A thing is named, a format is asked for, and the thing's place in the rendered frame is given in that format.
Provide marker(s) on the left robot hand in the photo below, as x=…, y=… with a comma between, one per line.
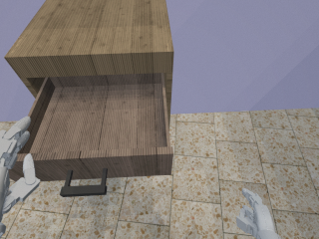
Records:
x=11, y=142

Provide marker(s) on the handle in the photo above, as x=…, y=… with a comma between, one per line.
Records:
x=84, y=190

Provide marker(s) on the right robot hand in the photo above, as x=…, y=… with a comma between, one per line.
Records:
x=257, y=219

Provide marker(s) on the drawer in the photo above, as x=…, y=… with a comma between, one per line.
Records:
x=87, y=123

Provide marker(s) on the cabinet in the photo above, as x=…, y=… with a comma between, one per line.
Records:
x=72, y=38

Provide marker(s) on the right robot forearm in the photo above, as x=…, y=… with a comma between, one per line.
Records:
x=267, y=234

